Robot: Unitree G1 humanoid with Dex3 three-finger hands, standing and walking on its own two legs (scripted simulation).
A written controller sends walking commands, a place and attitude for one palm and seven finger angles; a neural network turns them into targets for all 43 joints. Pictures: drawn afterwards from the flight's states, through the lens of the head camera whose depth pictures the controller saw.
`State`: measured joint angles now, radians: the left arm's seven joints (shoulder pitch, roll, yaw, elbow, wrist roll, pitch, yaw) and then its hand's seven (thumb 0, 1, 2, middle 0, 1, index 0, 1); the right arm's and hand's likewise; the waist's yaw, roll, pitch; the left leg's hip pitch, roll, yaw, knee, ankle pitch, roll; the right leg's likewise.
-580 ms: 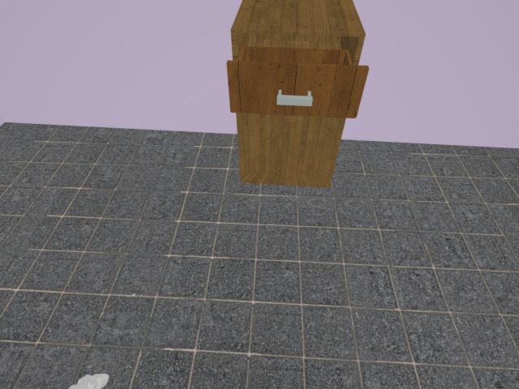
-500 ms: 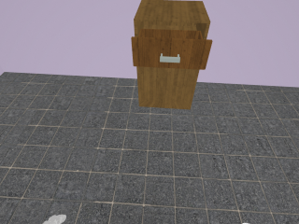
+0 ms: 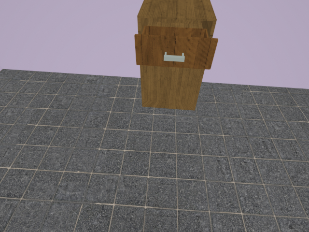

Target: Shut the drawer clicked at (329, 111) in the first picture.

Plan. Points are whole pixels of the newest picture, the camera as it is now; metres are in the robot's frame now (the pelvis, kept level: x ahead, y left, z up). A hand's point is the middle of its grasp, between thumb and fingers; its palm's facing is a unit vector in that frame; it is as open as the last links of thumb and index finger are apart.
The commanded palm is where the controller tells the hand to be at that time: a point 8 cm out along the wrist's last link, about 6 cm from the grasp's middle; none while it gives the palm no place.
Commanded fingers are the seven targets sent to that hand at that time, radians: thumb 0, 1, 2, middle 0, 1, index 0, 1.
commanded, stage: stand and wait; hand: left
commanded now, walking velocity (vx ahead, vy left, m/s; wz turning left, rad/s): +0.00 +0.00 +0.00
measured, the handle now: (174, 56) +1.00 -0.05 -0.06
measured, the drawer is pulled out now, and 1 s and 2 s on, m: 0.26 0.26 0.26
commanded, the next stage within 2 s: look at it before walking up in 0.24 s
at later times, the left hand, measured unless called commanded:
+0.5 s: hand out of the picture +0.07 +0.25 -0.15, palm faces -0.03 -0.95 -0.33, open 7.3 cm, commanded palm none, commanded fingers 0.00 0.90 0.90 -0.20 -0.30 -0.20 -0.30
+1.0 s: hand out of the picture +0.06 +0.25 -0.16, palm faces -0.03 -0.95 -0.32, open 7.3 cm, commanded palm none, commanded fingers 0.00 0.90 0.90 -0.20 -0.30 -0.20 -0.30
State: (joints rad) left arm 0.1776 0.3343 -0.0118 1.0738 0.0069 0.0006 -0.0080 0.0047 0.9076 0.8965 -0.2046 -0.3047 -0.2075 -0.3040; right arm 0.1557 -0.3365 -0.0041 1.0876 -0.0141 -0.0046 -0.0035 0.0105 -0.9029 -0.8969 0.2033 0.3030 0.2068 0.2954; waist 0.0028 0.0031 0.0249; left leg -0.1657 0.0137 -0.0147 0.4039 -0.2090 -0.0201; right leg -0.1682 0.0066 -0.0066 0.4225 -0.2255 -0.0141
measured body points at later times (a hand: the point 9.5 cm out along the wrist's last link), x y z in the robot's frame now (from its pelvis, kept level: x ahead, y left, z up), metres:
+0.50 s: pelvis +0.00 +0.00 +0.00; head -0.01 +0.00 +0.45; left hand +0.07 +0.29 -0.13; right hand +0.07 -0.28 -0.14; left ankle +0.01 +0.13 -0.74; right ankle +0.00 -0.11 -0.74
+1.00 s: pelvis +0.00 +0.00 +0.00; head +0.00 +0.00 +0.45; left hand +0.06 +0.29 -0.13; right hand +0.07 -0.29 -0.13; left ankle +0.01 +0.13 -0.74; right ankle +0.00 -0.11 -0.74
